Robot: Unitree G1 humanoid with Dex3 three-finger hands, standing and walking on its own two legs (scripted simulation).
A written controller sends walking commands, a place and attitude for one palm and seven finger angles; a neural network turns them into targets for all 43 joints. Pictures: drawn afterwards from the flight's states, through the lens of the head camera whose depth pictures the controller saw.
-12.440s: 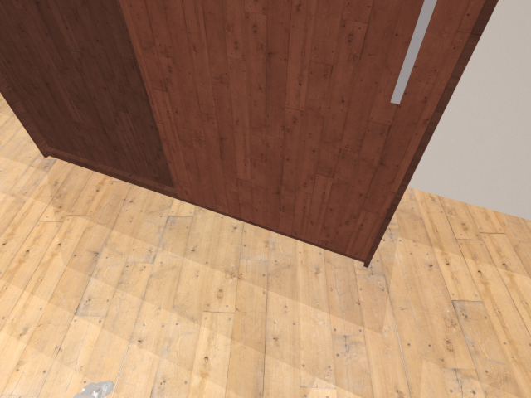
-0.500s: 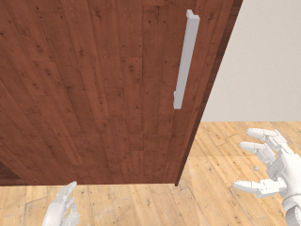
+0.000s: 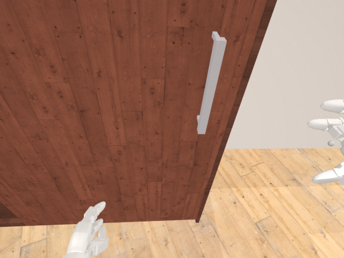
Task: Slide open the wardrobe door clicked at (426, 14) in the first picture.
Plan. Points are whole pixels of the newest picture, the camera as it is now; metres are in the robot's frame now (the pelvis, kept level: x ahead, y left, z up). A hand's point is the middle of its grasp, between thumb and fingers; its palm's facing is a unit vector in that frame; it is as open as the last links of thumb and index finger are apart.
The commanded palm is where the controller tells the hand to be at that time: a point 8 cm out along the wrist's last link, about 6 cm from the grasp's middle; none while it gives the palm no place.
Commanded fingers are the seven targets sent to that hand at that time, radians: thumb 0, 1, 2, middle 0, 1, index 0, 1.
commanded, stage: raise the hand with hooked fingers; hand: right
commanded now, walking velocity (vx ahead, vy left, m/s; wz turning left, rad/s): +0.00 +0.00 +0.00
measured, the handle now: (207, 88) +0.48 -0.09 +0.18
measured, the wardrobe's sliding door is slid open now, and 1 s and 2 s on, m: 0.00 0.00 0.00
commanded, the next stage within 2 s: move the hooked fingers beside the handle in 0.52 s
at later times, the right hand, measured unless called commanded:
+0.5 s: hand (326, 144) +0.28 -0.29 +0.20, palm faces +0.12 +0.99 -0.09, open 14.0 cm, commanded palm +0.23 -0.32 +0.21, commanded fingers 0.00 0.50 -0.30 0.30 1.20 0.30 1.20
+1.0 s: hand (298, 131) +0.31 -0.25 +0.20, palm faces +0.01 +1.00 -0.06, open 14.0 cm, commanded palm +0.28 -0.29 +0.21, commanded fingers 0.00 0.50 -0.30 0.30 1.20 0.30 1.20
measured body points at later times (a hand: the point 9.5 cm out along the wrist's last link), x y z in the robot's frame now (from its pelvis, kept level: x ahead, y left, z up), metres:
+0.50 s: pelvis -0.01 +0.00 +0.00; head -0.03 +0.02 +0.45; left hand +0.19 +0.23 -0.06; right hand +0.27 -0.34 +0.21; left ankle +0.01 +0.11 -0.74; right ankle -0.03 -0.11 -0.74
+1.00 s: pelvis -0.01 +0.00 +0.00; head -0.03 +0.01 +0.45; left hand +0.18 +0.22 -0.07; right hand +0.30 -0.30 +0.21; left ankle +0.01 +0.11 -0.74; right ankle -0.03 -0.12 -0.74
